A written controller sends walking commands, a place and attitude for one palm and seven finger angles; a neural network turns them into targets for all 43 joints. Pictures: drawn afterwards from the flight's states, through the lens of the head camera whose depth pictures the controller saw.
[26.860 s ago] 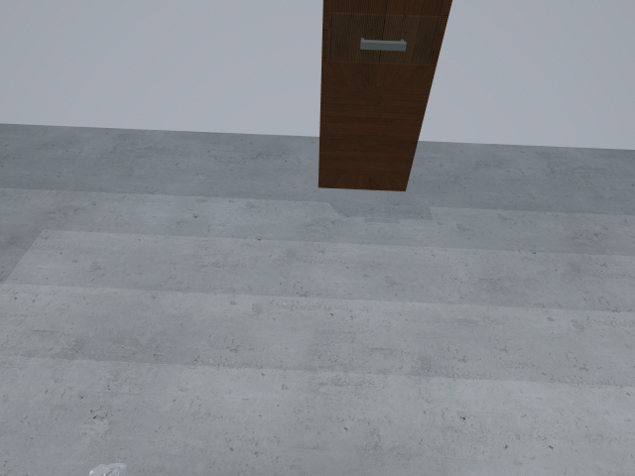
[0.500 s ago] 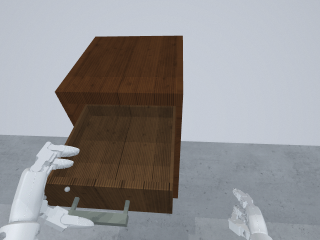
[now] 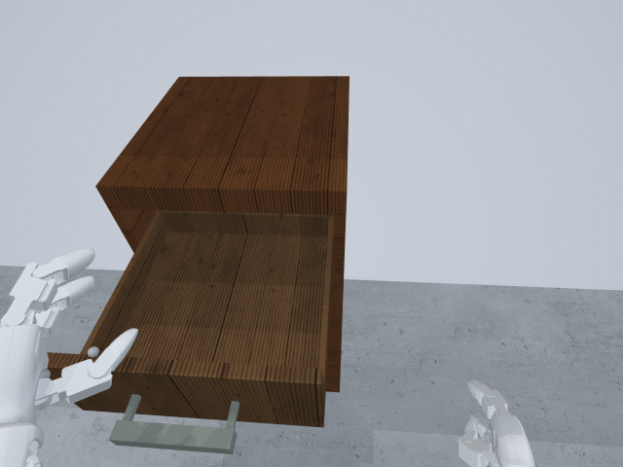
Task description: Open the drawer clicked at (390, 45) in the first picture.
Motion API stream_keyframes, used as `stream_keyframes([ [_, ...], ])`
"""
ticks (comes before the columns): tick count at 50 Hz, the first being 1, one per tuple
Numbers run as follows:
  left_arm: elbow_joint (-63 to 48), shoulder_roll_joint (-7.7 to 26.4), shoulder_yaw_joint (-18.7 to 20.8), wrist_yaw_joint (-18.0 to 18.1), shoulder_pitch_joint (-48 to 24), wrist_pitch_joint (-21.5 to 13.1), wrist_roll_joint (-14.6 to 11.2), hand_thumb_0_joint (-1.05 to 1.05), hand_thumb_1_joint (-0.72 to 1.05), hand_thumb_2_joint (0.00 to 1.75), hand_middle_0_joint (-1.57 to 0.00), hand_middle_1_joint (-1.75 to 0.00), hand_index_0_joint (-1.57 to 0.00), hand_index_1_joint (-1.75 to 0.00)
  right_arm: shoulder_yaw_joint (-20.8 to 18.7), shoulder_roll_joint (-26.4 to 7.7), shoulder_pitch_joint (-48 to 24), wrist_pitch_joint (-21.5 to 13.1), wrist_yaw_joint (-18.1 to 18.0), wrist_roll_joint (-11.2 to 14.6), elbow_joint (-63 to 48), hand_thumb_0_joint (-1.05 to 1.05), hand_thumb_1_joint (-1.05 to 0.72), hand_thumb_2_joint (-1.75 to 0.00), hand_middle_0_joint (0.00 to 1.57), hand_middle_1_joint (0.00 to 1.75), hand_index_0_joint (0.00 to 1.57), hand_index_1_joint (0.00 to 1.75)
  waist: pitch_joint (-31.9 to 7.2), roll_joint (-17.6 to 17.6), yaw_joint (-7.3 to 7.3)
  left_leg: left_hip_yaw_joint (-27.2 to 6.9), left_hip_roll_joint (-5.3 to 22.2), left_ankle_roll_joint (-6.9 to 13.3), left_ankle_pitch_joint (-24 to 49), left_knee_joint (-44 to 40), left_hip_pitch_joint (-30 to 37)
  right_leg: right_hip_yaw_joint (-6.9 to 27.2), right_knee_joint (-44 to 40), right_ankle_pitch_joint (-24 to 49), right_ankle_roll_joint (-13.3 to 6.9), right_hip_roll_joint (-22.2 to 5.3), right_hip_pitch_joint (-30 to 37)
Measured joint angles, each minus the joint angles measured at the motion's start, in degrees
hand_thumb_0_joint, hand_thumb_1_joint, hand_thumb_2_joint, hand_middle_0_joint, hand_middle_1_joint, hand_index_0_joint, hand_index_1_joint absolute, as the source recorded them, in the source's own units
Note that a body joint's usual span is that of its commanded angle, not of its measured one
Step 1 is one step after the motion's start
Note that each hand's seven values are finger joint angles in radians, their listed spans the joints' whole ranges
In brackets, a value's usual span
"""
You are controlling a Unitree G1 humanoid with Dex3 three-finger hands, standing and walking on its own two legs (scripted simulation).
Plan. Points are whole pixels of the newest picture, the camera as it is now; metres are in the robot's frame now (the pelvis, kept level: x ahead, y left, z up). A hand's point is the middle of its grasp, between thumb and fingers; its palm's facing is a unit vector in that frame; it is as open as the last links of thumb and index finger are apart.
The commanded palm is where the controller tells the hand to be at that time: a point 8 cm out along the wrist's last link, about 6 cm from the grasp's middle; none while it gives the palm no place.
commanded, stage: draw the hand back to the body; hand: left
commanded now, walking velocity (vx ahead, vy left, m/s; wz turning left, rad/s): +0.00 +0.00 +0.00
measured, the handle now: (179, 420) +0.19 +0.22 -0.06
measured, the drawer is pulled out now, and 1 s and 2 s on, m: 0.30 0.30 0.30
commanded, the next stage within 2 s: step back with the hand held close in 0.36 s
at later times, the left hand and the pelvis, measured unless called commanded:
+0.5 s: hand (95, 353) +0.18 +0.23 +0.15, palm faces +0.39 -0.83 -0.41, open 7.4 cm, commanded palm +0.13 +0.27 +0.17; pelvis +0.00 -0.01 +0.00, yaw +0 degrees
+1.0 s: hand (46, 390) +0.14 +0.26 +0.15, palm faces +0.29 -0.81 -0.51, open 7.4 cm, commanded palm +0.08 +0.30 +0.17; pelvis -0.06 +0.02 -0.01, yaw -1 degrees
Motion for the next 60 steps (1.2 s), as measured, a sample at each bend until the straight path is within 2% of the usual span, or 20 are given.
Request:
stream_keyframes([
  [12,1.1,-0.6,0.5,-0.1,-1.2,0.4,-0.3,0.01,0.73,0.83,-0.22,-0.41,-0.23,-0.41,0.2,0.4,-0.7,0.6,0.3,0.0,-0.4,0.02,-0.90,-0.90,0.20,0.30,0.20,0.30,0.0,0.3,0.36,-0.3,0.4,-0.5,0.4,-0.7,0.6,-0.3,-0.4,0.1,-0.5,0.4,0.5],
  [19,1.2,-0.4,0.5,-0.3,-1.0,0.4,-0.5,0.01,0.85,0.88,-0.21,-0.33,-0.22,-0.34,0.2,0.5,-0.4,1.1,0.3,0.0,-0.2,0.02,-0.90,-0.90,0.20,0.30,0.21,0.30,-0.1,0.5,0.21,-0.4,0.6,-0.7,0.5,-0.9,0.8,-0.4,-0.5,0.2,-0.7,0.6,0.7],
  [25,1.3,-0.2,1.0,-0.5,-1.1,0.2,-0.4,0.02,0.88,0.90,-0.21,-0.31,-0.22,-0.31,0.1,0.2,0.0,1.6,0.4,0.2,-0.5,0.02,-0.90,-0.90,0.20,0.30,0.20,0.30,-0.1,0.8,0.04,-0.4,0.8,-0.8,0.7,-0.6,0.3,-0.4,-0.7,0.5,-0.8,0.9,0.4],
  [31,-0.7,1.2,4.3,-0.5,-0.1,-3.2,0.6,0.02,0.89,0.90,-0.21,-0.30,-0.21,-0.31,-0.2,-0.4,-1.0,4.3,1.2,0.3,-2.9,0.02,-0.90,-0.90,0.20,0.30,0.21,0.30,0.6,0.2,-1.62,-0.4,1.4,-0.6,0.7,1.8,-4.9,-0.3,0.2,1.5,-0.7,1.3,-4.3],
  [36,-3.4,2.3,3.8,-0.6,3.4,-3.4,0.8,0.02,0.89,0.90,-0.21,-0.30,-0.21,-0.31,-1.4,-0.8,-1.5,6.2,1.1,0.6,-4.3,0.02,-0.90,-0.90,0.20,0.30,0.21,0.30,1.5,-1.0,-2.93,0.8,0.7,0.2,1.3,2.2,-7.5,0.8,2.2,1.7,0.1,0.5,-7.9],
  [41,-6.3,4.7,4.6,0.0,5.6,-3.3,0.7,0.02,0.89,0.90,-0.21,-0.30,-0.22,-0.31,-2.0,-0.3,-1.2,6.9,0.7,0.7,-5.1,0.02,-0.91,-0.90,0.20,0.30,0.20,0.30,2.1,-2.7,-3.72,1.2,-0.1,1.0,1.9,3.1,-9.5,1.1,4.3,1.7,0.9,-0.4,-10.5],
  [48,-8.6,5.9,6.8,1.4,6.0,-4.1,0.4,0.02,0.89,0.90,-0.21,-0.30,-0.22,-0.31,-1.3,1.1,-0.7,5.5,0.6,0.6,-5.4,0.02,-0.91,-0.90,0.20,0.30,0.20,0.30,1.9,-3.9,-3.62,1.3,-0.9,1.8,2.4,5.2,-12.7,1.1,7.4,1.8,1.5,-1.3,-14.0],
  [60,-9.7,3.1,6.1,2.7,4.9,-5.5,1.0,0.02,0.89,0.90,-0.21,-0.30,-0.22,-0.31,0.5,2.0,0.6,2.1,0.9,0.3,-4.7,0.02,-0.90,-0.90,0.20,0.30,0.21,0.30,1.4,-3.0,-2.71,-0.1,-0.1,1.9,2.5,10.1,-17.5,-0.3,10.3,2.8,1.2,-0.7,-17.4],
])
